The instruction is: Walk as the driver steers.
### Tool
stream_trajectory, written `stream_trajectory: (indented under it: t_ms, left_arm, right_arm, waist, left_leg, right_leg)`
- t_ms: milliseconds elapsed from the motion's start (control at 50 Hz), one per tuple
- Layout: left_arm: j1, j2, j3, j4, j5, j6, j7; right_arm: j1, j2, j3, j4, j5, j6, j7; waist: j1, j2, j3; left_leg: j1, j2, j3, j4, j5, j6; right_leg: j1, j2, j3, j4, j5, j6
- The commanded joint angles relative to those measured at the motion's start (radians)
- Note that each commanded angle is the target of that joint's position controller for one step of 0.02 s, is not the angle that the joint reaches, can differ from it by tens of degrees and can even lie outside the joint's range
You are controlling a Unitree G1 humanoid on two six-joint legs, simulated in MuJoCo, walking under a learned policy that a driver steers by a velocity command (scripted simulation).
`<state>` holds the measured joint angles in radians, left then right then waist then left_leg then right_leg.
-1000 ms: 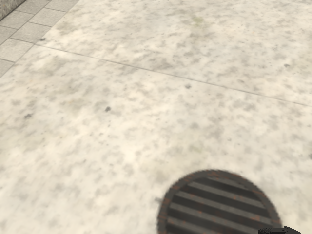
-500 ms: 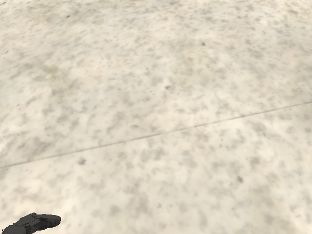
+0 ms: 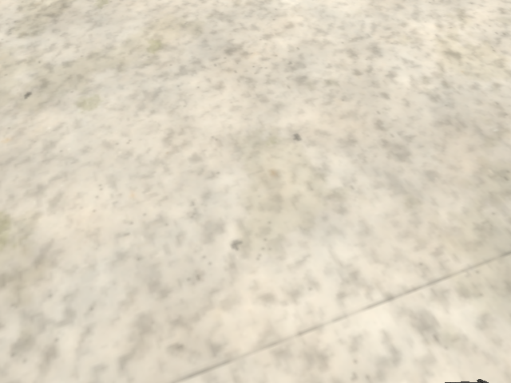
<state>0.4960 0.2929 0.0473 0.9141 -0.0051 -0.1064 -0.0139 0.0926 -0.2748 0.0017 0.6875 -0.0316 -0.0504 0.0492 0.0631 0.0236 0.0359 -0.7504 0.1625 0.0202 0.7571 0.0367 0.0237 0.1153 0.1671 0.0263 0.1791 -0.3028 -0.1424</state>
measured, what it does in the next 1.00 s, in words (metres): walks ahead, turning left: left foot, then right foot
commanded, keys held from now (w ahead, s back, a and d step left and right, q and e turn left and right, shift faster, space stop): w+shift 0.04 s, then w+q+shift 0.96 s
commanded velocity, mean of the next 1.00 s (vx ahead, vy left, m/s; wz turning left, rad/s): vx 1.00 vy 0.00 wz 0.69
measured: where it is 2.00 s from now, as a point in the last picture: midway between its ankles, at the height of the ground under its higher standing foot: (92, 84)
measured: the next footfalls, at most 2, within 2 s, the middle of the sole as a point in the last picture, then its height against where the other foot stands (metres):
left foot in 0.14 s outside the picture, level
right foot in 0.54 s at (301, 276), level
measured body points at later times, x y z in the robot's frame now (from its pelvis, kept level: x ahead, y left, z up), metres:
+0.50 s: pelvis +0.51 +0.05 +0.00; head +0.53 +0.04 +0.45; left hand +0.73 +0.30 -0.04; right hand +0.51 -0.25 -0.13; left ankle +0.33 +0.12 -0.73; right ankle +0.73 -0.07 -0.70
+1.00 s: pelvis +0.94 +0.20 -0.04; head +0.96 +0.22 +0.41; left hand +0.71 +0.37 -0.17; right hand +1.28 +0.19 -0.10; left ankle +1.02 +0.29 -0.74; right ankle +0.78 -0.06 -0.66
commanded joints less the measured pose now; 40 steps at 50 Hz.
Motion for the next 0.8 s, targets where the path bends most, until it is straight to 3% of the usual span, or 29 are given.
stream_trajectory:
  t_ms: [20,60,80,100,120,140,160,180,200,220,240,260,280,320,380,420,480,500,520,540,560,580,600,620,640,680,720,800]
  left_arm:
    - [-0.046,0.143,0.025,-0.047,-0.009,-0.037,0.002]
    - [-0.025,0.180,0.028,-0.027,0.006,-0.029,0.009]
    - [-0.016,0.202,0.032,-0.019,0.021,-0.021,0.017]
    - [-0.022,0.219,0.036,-0.013,0.043,-0.007,0.027]
    - [-0.054,0.225,0.038,-0.014,0.063,0.011,0.039]
    - [-0.105,0.218,0.035,-0.026,0.073,0.021,0.047]
    - [-0.022,0.081,0.002,-0.081,0.032,0.007,0.027]
    - [-0.032,0.084,-0.007,-0.095,0.031,-0.023,0.009]
    - [-0.162,0.095,-0.015,-0.139,0.029,-0.034,0.014]
    - [-0.225,0.108,-0.022,-0.160,0.041,-0.045,0.011]
    - [-0.262,0.094,-0.029,-0.177,0.054,-0.043,0.007]
    - [-0.278,0.081,-0.034,-0.205,0.070,-0.027,0.003]
    - [-0.273,0.066,-0.040,-0.218,0.081,-0.007,-0.002]
    - [-0.326,0.051,-0.053,-0.267,0.085,0.021,-0.008]
    - [-0.496,0.035,-0.075,-0.341,0.049,0.018,-0.029]
    - [-0.525,0.042,-0.072,-0.341,0.031,0.018,-0.032]
    - [-0.523,0.092,-0.053,-0.341,0.033,0.010,-0.015]
    - [-0.470,0.117,-0.039,-0.327,0.034,0.006,-0.005]
    - [-0.341,0.150,-0.019,-0.292,0.035,0.001,0.008]
    - [-0.152,0.192,0.003,-0.255,0.045,-0.003,0.027]
    - [0.072,0.270,0.029,-0.230,0.072,-0.005,0.049]
    - [-0.024,0.354,0.049,-0.239,0.083,0.007,0.042]
    - [-0.133,0.240,0.040,-0.258,0.073,0.014,0.038]
    - [-0.189,0.150,0.019,-0.262,0.063,0.014,0.034]
    - [-0.195,0.112,0.011,-0.240,0.067,0.014,0.028]
    - [-0.145,0.077,0.001,-0.180,0.052,0.002,0.029]
    - [-0.113,0.044,-0.006,-0.137,0.029,-0.015,0.017]
    - [-0.172,0.070,0.001,-0.120,0.029,-0.035,0.015]
  right_arm:
    - [-0.098,-0.054,-0.005,-0.070,0.014,-0.015,0.008]
    - [-0.081,-0.087,-0.017,-0.060,0.008,-0.016,0.000]
    - [-0.044,-0.108,-0.026,-0.049,0.004,-0.017,-0.007]
    - [0.063,-0.136,-0.039,-0.019,0.006,-0.016,-0.015]
    - [0.260,-0.167,-0.057,0.045,0.011,-0.012,-0.027]
    - [0.467,-0.207,-0.079,0.104,0.006,-0.004,-0.041]
    - [0.533,-0.340,-0.123,0.118,-0.017,0.002,-0.053]
    - [0.481,-0.294,-0.120,0.127,0.006,0.009,-0.034]
    - [0.373,-0.257,-0.118,0.115,0.007,0.004,-0.029]
    - [0.342,-0.192,-0.106,0.121,0.017,0.001,-0.025]
    - [0.329,-0.154,-0.097,0.133,0.016,0.000,-0.028]
    - [0.315,-0.123,-0.084,0.148,0.016,-0.001,-0.035]
    - [0.305,-0.120,-0.079,0.152,0.017,-0.006,-0.038]
    - [0.295,-0.153,-0.087,0.145,0.025,-0.025,-0.036]
    - [0.256,-0.187,-0.108,0.110,0.028,-0.041,-0.034]
    - [0.287,-0.216,-0.124,0.106,0.040,-0.048,-0.024]
    - [0.340,-0.228,-0.136,0.107,0.041,-0.037,-0.029]
    - [0.347,-0.243,-0.139,0.108,0.035,-0.033,-0.034]
    - [0.342,-0.260,-0.142,0.109,0.027,-0.030,-0.034]
    - [0.305,-0.251,-0.139,0.099,0.023,-0.034,-0.030]
    - [0.282,-0.109,-0.100,0.061,0.016,-0.045,-0.035]
    - [0.403,-0.021,-0.069,-0.016,0.074,-0.043,-0.032]
    - [0.314,-0.103,-0.072,0.021,0.044,-0.019,-0.045]
    - [0.228,-0.129,-0.079,0.018,0.024,-0.009,-0.036]
    - [0.185,-0.125,-0.079,0.018,0.018,0.000,-0.023]
    - [0.142,-0.086,-0.072,-0.010,-0.003,0.027,0.004]
    - [0.079,-0.055,-0.060,-0.052,-0.002,0.050,0.017]
    - [-0.051,-0.060,-0.039,-0.134,0.001,0.056,0.041]
  waist:
    - [-0.025,-0.021,0.107]
    - [-0.036,-0.043,0.048]
    - [-0.058,-0.083,-0.001]
    - [-0.116,-0.116,-0.071]
    - [-0.210,-0.133,-0.160]
    - [-0.320,-0.122,-0.227]
    - [-0.239,0.180,-0.334]
    - [-0.199,0.229,-0.414]
    - [-0.182,0.122,-0.239]
    - [-0.158,-0.020,-0.161]
    - [-0.125,-0.071,-0.082]
    - [-0.076,-0.072,-0.019]
    - [-0.041,-0.053,0.006]
    - [-0.018,-0.019,0.061]
    - [-0.044,0.011,0.105]
    - [-0.083,0.016,0.066]
    - [-0.107,0.027,0.014]
    - [-0.083,0.026,-0.035]
    - [-0.014,-0.002,-0.124]
    - [0.091,-0.016,-0.226]
    - [0.155,-0.179,-0.374]
    - [0.010,-0.518,-0.476]
    - [0.013,-0.281,-0.298]
    - [0.022,-0.151,-0.176]
    - [0.012,-0.077,-0.106]
    - [-0.019,-0.131,-0.044]
    - [-0.040,-0.136,-0.023]
    - [-0.085,-0.111,0.039]
  left_leg:
    - [0.274,-0.071,0.061,-0.167,0.215,0.043]
    - [0.293,-0.148,0.113,-0.209,0.114,0.072]
    - [0.331,-0.192,0.133,-0.201,0.021,0.087]
    - [0.422,-0.232,0.131,-0.189,-0.068,0.105]
    - [0.597,-0.260,0.133,-0.179,-0.145,0.124]
    - [0.822,-0.213,0.076,-0.169,-0.235,0.155]
    - [1.149,0.063,-0.420,-0.170,-0.447,0.332]
    - [1.228,0.153,-0.901,-0.429,-0.518,0.400]
    - [1.111,0.129,-0.807,-0.464,-0.502,0.379]
    - [0.956,0.104,-0.685,-0.480,-0.443,0.341]
    - [0.800,0.059,-0.595,-0.503,-0.387,0.314]
    - [0.657,0.011,-0.528,-0.526,-0.345,0.299]
    - [0.569,-0.020,-0.486,-0.546,-0.346,0.296]
    - [0.418,-0.053,-0.427,-0.606,-0.335,0.307]
    - [0.213,-0.134,-0.325,-0.678,-0.268,0.253]
    - [0.257,-0.123,-0.337,-0.683,-0.147,0.215]
    - [0.504,-0.097,-0.373,-0.550,0.029,0.166]
    - [0.564,-0.096,-0.374,-0.440,0.164,0.147]
    - [0.581,-0.129,-0.344,-0.240,0.279,0.125]
    - [0.465,-0.173,-0.312,0.025,0.239,0.102]
    - [0.301,-0.226,-0.241,0.391,-0.220,0.105]
    - [0.036,-0.284,-0.146,0.642,-0.548,0.087]
    - [-0.077,-0.186,-0.122,0.707,-0.436,0.098]
    - [-0.087,-0.145,-0.100,0.650,-0.352,0.093]
    - [-0.052,-0.112,-0.097,0.605,-0.317,0.082]
    - [-0.031,-0.071,-0.093,0.564,-0.310,0.067]
    - [-0.071,-0.057,-0.073,0.545,-0.292,0.064]
    - [-0.029,-0.064,-0.007,0.336,-0.095,0.068]
  right_leg:
    - [-0.248,-0.261,0.081,-0.194,0.582,-0.072]
    - [-0.059,-0.276,0.032,-0.090,0.948,-0.039]
    - [0.014,-0.297,0.010,0.009,1.159,-0.020]
    - [0.056,-0.317,-0.008,0.170,1.302,-0.002]
    - [0.028,-0.324,-0.039,0.410,1.354,0.009]
    - [-0.132,-0.293,-0.080,0.738,1.221,0.023]
    - [-0.569,-0.142,-0.088,1.273,0.517,0.091]
    - [-0.809,-0.032,0.034,1.409,-0.115,0.089]
    - [-0.918,-0.121,0.091,1.404,-0.020,0.076]
    - [-0.890,-0.182,0.099,1.302,0.039,0.070]
    - [-0.845,-0.215,0.087,1.214,0.040,0.075]
    - [-0.799,-0.230,0.082,1.158,0.017,0.095]
    - [-0.771,-0.243,0.078,1.102,-0.015,0.115]
    - [-0.752,-0.271,0.042,0.944,-0.029,0.151]
    - [-0.535,-0.256,-0.016,0.563,0.244,0.186]
    - [-0.417,-0.222,-0.032,0.464,0.423,0.187]
    - [-0.417,-0.203,-0.006,0.347,0.374,0.176]
    - [-0.358,-0.178,-0.008,0.331,0.280,0.167]
    - [-0.217,-0.155,-0.026,0.326,0.184,0.156]
    - [0.009,-0.216,0.006,0.371,0.101,0.139]
    - [0.224,-0.480,0.289,0.338,-0.295,0.118]
    - [0.315,-0.696,0.897,0.060,-0.538,0.017]
    - [0.184,-0.635,0.815,0.039,-0.631,0.006]
    - [0.068,-0.580,0.589,0.076,-0.428,0.020]
    - [-0.032,-0.532,0.424,0.081,-0.187,0.034]
    - [-0.123,-0.470,0.217,0.072,0.052,0.064]
    - [-0.126,-0.455,0.088,0.056,0.252,0.085]
    - [-0.206,-0.405,-0.141,-0.034,0.414,0.097]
